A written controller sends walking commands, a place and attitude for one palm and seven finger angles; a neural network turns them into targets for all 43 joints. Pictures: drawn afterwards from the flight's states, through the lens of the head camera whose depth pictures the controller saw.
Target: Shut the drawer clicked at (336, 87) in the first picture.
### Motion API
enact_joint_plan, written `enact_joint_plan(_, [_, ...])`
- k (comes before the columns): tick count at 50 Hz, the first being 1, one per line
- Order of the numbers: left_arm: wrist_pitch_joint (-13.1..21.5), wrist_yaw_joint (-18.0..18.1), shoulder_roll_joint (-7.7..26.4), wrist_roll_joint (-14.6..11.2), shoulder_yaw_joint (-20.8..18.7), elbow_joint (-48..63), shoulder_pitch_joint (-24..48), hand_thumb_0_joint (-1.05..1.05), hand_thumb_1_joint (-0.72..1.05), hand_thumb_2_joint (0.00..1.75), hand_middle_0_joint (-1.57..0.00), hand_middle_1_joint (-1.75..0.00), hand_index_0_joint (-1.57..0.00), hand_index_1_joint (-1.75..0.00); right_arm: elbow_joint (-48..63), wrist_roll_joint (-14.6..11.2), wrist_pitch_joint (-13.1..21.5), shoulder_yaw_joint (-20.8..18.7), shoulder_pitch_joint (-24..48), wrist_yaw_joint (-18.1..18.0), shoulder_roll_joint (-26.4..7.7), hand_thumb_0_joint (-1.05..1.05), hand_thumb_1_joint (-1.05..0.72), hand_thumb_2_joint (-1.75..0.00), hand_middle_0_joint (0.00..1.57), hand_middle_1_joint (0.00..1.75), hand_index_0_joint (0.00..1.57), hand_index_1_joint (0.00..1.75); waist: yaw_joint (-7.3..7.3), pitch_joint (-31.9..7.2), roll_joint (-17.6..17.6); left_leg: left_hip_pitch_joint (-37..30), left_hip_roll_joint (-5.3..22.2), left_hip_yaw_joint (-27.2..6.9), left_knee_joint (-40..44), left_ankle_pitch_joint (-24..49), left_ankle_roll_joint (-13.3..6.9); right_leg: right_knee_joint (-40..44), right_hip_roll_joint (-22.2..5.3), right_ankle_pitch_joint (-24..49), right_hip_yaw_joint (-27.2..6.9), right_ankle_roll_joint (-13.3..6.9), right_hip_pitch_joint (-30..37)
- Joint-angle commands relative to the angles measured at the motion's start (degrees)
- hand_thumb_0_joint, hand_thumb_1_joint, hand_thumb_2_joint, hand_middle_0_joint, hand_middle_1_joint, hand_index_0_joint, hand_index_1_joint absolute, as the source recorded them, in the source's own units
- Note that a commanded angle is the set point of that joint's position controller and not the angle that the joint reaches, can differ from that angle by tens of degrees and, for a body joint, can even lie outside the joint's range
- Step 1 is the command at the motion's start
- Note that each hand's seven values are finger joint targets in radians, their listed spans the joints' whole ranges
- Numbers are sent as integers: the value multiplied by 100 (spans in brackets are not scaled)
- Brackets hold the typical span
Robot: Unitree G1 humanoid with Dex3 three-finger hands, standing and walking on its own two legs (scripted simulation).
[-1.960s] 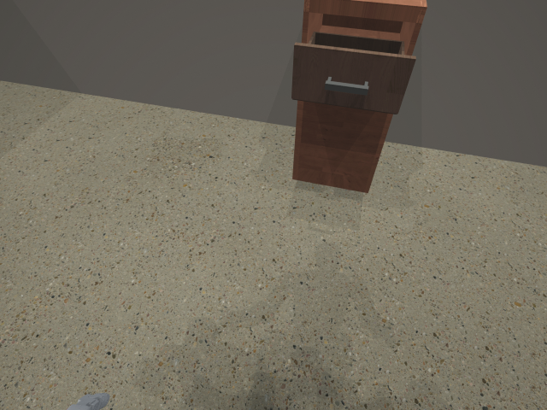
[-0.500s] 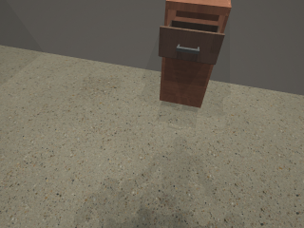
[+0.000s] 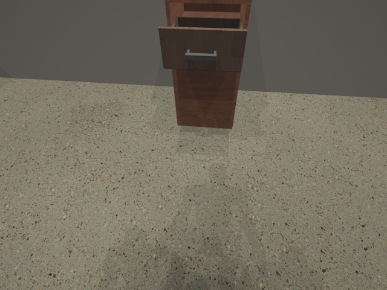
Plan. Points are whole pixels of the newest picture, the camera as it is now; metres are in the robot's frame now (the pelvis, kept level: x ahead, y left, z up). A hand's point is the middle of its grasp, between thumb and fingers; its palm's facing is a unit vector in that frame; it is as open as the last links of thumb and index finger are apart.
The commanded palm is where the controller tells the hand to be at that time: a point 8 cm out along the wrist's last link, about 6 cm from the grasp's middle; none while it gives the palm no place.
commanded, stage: walk to a spot facing it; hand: left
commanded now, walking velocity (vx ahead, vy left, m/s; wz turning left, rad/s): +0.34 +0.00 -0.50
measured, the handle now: (201, 54) +0.99 +0.07 -0.02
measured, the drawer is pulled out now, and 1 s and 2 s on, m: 0.27 0.27 0.27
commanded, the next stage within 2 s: turn to face it in 0.90 s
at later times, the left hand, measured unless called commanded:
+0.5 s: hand (112, 254) +0.22 +0.25 -0.18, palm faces -0.16 -0.97 -0.19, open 7.4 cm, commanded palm none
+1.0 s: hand (193, 148) +0.58 +0.07 -0.15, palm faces -0.56 -0.80 -0.21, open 7.3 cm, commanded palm none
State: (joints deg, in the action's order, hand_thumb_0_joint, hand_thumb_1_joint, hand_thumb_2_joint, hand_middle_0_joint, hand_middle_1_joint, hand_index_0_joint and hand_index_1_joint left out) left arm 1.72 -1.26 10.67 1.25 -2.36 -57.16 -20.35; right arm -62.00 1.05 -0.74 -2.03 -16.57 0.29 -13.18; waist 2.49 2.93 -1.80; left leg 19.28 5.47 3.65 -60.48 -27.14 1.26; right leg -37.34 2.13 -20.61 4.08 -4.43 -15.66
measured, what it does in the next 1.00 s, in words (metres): walks ahead, turning right: left foot, then right foot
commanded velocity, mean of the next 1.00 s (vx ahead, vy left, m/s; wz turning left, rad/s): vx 0.17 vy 0.00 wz -0.51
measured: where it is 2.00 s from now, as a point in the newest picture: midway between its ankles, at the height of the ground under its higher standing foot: (204, 267)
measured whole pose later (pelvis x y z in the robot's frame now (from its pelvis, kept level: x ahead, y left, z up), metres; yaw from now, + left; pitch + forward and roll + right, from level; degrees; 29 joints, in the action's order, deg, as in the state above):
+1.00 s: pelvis +0.35 +0.00 -0.01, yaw -32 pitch -2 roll -1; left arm -0.2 -0.8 11.9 0.7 -2.7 -49.4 -3.3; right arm -57.9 0.6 -1.9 -2.5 -18.9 -1.0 -11.8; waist -3.5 8.5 -0.8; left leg 22.3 8.1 6.9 -72.1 -30.7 3.5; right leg -38.7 1.0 -14.0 5.5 -3.7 -22.9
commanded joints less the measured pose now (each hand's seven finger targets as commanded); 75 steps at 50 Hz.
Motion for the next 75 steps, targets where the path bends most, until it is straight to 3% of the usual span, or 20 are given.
enact_joint_plan(1, [163, 168, 973, -3, -207, 165, -645, 0, 90, 90, -20, -30, -20, -30, 962, 50, 360, -181, 994, 7, -457, 0, -90, -90, 20, 30, 20, 30, -5, 239, 414, 2102, 228, -297, -691, 996, 90, 2568, -1737, 472, -2772, -834, 804])
enact_joint_plan(15, [232, 268, 872, 46, -236, -52, -876, 0, 90, 90, -20, -30, -20, -30, 1557, -36, 420, -158, 1854, 112, -74, 0, -90, -90, 20, 30, 20, 30, 99, 234, 977, 1292, -158, 50, 1873, 1600, 40, 2104, -1279, 3215, -1978, -532, 1233])
enact_joint_plan(18, [226, 256, 1012, 5, -324, 54, -513, 0, 90, 90, -20, -30, -20, -30, 1180, -11, 506, -235, 476, -28, -352, 0, -90, -90, 20, 30, 20, 30, -545, -419, 751, -933, -499, 204, 3036, 1770, -128, 649, -890, 4129, -1721, -294, 754])
enact_joint_plan(19, [231, 212, 875, -48, -338, 99, -543, 0, 90, 90, -20, -30, -20, -30, 907, 32, 533, -322, -503, -122, -772, 0, -90, -90, 20, 30, 20, 30, -889, -1099, 360, -2631, 109, -338, 3113, 1979, -295, -606, -596, 3287, -1504, -110, -72])
enact_joint_plan(20, [212, 123, 511, -129, -335, 213, -826, 0, 90, 90, -20, -30, -20, -30, 765, 113, 556, -474, -1167, -158, -1491, 0, -90, -90, 20, 30, 20, 30, -943, -1769, -1364, -3705, 2072, -2755, 3544, 2104, -987, -2754, 269, -280, -638, 205, -1442])
enact_joint_plan(21, [257, 104, 534, -84, -306, 368, -421, 0, 90, 90, -20, -30, -20, -30, 774, 34, 490, -399, -1198, -144, -1431, 0, -90, -90, 20, 30, 20, 30, -908, -1363, -1039, -2998, 2556, -3507, 4267, 1752, -1375, -3831, 147, -1197, -773, 162, -1883])
enact_joint_plan(24, [92, -31, 477, 32, -308, 418, 142, 0, 90, 90, -20, -30, -20, -30, 957, 29, 578, -174, -46, -157, -447, 0, -90, -90, 20, 30, 20, 30, -382, -73, -560, -1108, 1881, -1959, 4760, 906, -917, -4224, -650, 62, -702, 262, -2166])
enact_joint_plan(29, [-243, -129, 204, 80, -289, 457, 165, 0, 90, 90, -20, -30, -20, -30, 789, -12, 680, -123, -45, -198, -271, 0, -90, -90, 20, 30, 20, 30, -56, -40, -428, -783, 1406, -47, 4725, 2970, -781, -3399, -843, 762, -418, 532, -2023])
enact_joint_plan(37, [-314, -155, 242, 49, -190, 913, 1536, 0, 90, 90, -20, -30, -20, -30, 593, 22, 488, -206, -538, -175, -589, 0, -90, -90, 20, 30, 20, 30, -453, 59, -547, -1395, 1381, 934, 4046, 4677, -760, -1029, -634, 960, 180, 542, -1647])
enact_joint_plan(42, [-233, -105, 505, 56, -199, 986, 1479, 0, 90, 90, -20, -30, -20, -30, 643, 16, 344, -288, -593, -162, -816, 0, -90, -90, 20, 30, 20, 30, -324, -273, -507, -1663, 1491, 1140, 2767, 5705, -591, -1, -241, 650, 474, 284, -519])
enact_joint_plan(43, [-151, -79, 703, 60, -249, 852, 864, 0, 90, 90, -20, -30, -20, -30, 720, -9, 327, -285, -550, -145, -880, 0, -90, -90, 20, 30, 20, 30, 39, -637, -290, -1414, 1363, 1285, 1715, 5571, -366, 602, -154, 1094, 488, 216, 442])
enact_joint_plan(44, [-48, -8, 1273, 79, -376, 689, 243, 0, 90, 90, -20, -30, -20, -30, 824, -85, 296, -242, -675, -80, -697, 0, -90, -90, 20, 30, 20, 30, 280, -1261, 648, 78, 1037, 1384, 89, 3658, -33, 741, -1100, 2939, -592, -178, 2251])
enact_joint_plan(45, [-28, 67, 1854, -42, -490, 590, -249, 0, 90, 90, -20, -30, -20, -30, 1059, -113, 288, -180, -658, -114, -402, 0, -90, -90, 20, 30, 20, 30, 329, -1933, 1526, 1602, -6, 1028, -1890, -1005, 346, 806, -2793, 6139, -2946, -1085, 3203])
enact_joint_plan(46, [-103, 153, 1896, -139, -509, 615, -280, 0, 90, 90, -20, -30, -20, -30, 1217, -91, 268, -188, -193, -217, -519, 0, -90, -90, 20, 30, 20, 30, 421, -1831, 661, 1676, 157, -40, -2038, -1048, 232, 854, -2732, 6429, -2507, -1285, 2791])
enact_joint_plan(52, [-200, 290, 1110, 24, -289, 1073, 1508, 0, 90, 90, -20, -30, -20, -30, 858, 33, -97, -102, -696, -172, -282, 0, -90, -90, 20, 30, 20, 30, -633, -828, 643, 419, 222, -81, -640, 372, 245, 1804, -1601, 2321, -1162, -590, -356])
enact_joint_plan(59, [-239, 279, 662, -58, -104, 667, 1140, 0, 90, 90, -20, -30, -20, -30, 568, -16, 99, 54, -748, -108, 76, 0, -90, -90, 20, 30, 20, 30, -496, -357, 680, -916, -163, 0, 3037, 1401, 39, 1510, -1164, -88, -515, -59, -660])
enact_joint_plan(61, [-319, 249, 300, -107, -70, 640, 712, 0, 90, 90, -20, -30, -20, -30, 747, 48, 143, -50, -474, -111, -546, 0, -90, -90, 20, 30, 20, 30, -245, 12, -1064, -183, 996, -1842, 4306, 1502, -490, 491, -563, -394, -2, 492, -647])
enact_joint_plan(63, [-326, 264, 405, -40, -150, 656, 921, 0, 90, 90, -20, -30, -20, -30, 881, 93, 133, -140, -85, -153, -751, 0, -90, -90, 20, 30, 20, 30, -288, 267, -1561, 400, 1289, -2752, 4990, 1367, -994, -829, -323, -819, -40, 610, -629])
enact_joint_plan(68, [-250, 227, 440, -61, -228, 576, 916, 0, 90, 90, -20, -30, -20, -30, 880, 39, 115, -203, -78, -206, -737, 0, -90, -90, 20, 30, 20, 30, -326, -482, -550, -1231, 897, -1907, 4224, 3689, -1151, -1937, -459, -594, -388, 688, -1410])
enact_joint_plan(75, [-298, 265, 449, -118, -246, 695, 1033, 0, 90, 90, -20, -30, -20, -30, 933, 39, -9, -371, -150, -165, -955, 0, -90, -90, 20, 30, 20, 30, -494, -782, -722, -1456, 779, -2346, 4051, 3737, -1237, -1083, -312, -680, -440, 768, -1071])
